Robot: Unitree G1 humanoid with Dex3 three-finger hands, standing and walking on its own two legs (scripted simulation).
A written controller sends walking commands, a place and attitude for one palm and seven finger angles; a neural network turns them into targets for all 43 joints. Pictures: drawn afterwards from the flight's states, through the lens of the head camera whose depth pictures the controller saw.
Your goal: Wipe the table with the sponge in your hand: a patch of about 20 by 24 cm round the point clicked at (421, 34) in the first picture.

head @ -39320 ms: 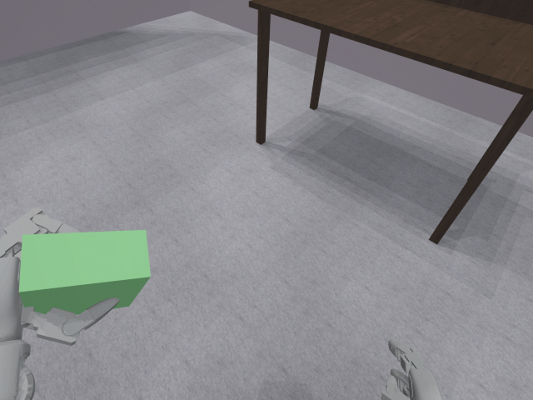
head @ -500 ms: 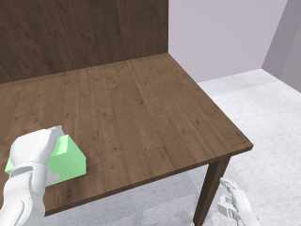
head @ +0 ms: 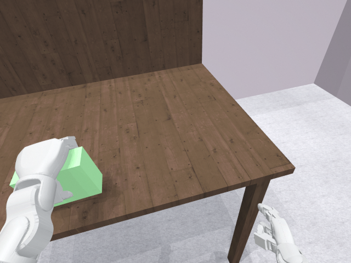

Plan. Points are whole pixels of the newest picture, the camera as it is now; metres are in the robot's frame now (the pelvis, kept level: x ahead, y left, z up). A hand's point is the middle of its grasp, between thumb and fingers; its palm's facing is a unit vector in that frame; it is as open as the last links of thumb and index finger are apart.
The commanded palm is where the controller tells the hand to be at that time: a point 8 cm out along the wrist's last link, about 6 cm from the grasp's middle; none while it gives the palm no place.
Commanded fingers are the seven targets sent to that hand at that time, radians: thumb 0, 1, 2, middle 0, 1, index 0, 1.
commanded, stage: lift the sponge slowly off the table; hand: left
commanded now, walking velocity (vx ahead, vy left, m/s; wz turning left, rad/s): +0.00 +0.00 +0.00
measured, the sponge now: (65, 183) +0.22 +0.30 +0.09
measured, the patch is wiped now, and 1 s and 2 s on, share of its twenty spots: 0.95 0.95 0.95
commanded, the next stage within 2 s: bring the sponge back beside the body in 1.14 s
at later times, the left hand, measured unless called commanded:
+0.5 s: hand (61, 157) +0.24 +0.29 +0.16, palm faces +0.12 -0.06 -0.99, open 9.8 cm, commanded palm +0.20 +0.29 +0.24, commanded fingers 0.00 0.10 1.30 -1.20 -1.60 -1.20 -1.60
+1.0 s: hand (53, 143) +0.24 +0.30 +0.20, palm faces +0.21 -0.07 -0.98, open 9.8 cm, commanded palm +0.20 +0.29 +0.28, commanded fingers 0.00 0.10 1.30 -1.20 -1.60 -1.20 -1.60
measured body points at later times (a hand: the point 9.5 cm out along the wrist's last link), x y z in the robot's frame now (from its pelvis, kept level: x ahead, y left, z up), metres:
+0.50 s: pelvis -0.01 -0.01 +0.00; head -0.05 -0.05 +0.45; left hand +0.23 +0.29 +0.22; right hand +0.24 -0.20 -0.07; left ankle +0.02 +0.11 -0.74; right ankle +0.01 -0.09 -0.74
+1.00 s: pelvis -0.02 +0.00 +0.00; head -0.05 -0.05 +0.45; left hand +0.23 +0.30 +0.25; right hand +0.25 -0.18 -0.06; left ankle +0.02 +0.11 -0.74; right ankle +0.01 -0.09 -0.74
